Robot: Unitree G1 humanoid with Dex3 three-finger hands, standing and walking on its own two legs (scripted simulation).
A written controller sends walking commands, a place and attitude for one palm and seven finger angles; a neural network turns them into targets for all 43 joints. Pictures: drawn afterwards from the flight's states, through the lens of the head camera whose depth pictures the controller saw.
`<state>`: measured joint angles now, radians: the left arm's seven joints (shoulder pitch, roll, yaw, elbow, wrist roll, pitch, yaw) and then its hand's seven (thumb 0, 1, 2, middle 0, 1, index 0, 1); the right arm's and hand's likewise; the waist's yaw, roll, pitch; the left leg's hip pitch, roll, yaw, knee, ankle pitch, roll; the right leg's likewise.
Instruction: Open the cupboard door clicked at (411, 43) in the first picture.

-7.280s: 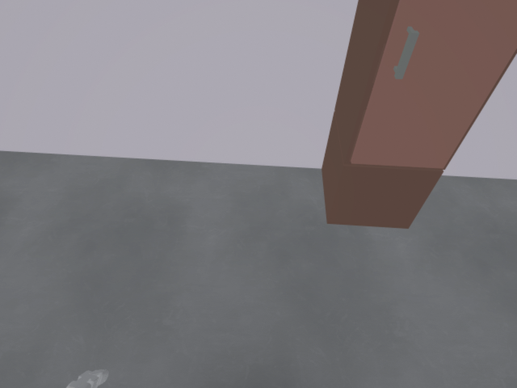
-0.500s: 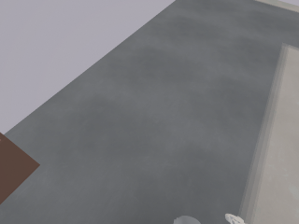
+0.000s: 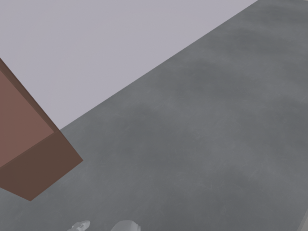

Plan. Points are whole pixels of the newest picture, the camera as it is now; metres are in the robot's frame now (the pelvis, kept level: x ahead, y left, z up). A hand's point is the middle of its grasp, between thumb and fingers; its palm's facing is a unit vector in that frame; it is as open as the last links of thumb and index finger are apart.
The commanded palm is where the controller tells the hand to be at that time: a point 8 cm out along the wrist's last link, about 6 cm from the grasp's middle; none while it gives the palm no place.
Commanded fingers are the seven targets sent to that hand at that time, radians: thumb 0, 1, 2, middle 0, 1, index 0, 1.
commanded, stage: turn to face it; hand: left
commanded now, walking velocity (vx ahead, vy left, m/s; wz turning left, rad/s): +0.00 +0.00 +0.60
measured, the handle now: out of the picture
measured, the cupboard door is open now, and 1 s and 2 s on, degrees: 0 0 0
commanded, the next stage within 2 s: take the last steps up to it in 1.08 s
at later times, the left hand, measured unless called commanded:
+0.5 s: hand out of the picture +0.02 +0.29 -0.17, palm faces +0.32 -0.92 -0.24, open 7.4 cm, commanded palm none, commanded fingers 0.00 0.90 0.90 -0.20 -0.30 -0.20 -0.30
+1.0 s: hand out of the picture -0.03 +0.19 -0.14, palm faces +0.54 -0.79 -0.30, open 7.4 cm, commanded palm none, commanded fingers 0.00 0.90 0.90 -0.20 -0.30 -0.20 -0.30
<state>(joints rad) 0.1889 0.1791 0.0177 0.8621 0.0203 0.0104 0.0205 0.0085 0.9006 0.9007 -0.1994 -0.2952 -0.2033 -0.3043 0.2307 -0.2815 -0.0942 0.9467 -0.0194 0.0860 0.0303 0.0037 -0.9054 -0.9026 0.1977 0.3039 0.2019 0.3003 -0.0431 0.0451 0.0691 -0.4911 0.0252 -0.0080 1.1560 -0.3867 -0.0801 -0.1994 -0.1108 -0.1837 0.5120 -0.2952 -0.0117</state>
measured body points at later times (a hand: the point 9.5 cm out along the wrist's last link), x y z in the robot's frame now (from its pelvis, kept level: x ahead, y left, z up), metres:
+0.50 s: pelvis +0.00 +0.05 +0.00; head +0.02 +0.09 +0.45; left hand +0.00 +0.33 -0.15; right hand +0.16 -0.17 -0.12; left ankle -0.01 +0.14 -0.74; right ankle +0.03 -0.12 -0.65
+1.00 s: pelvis +0.00 -0.02 +0.00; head +0.03 -0.05 +0.45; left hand -0.06 +0.23 -0.11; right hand +0.17 -0.23 -0.16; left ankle -0.10 +0.11 -0.64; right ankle +0.06 -0.10 -0.74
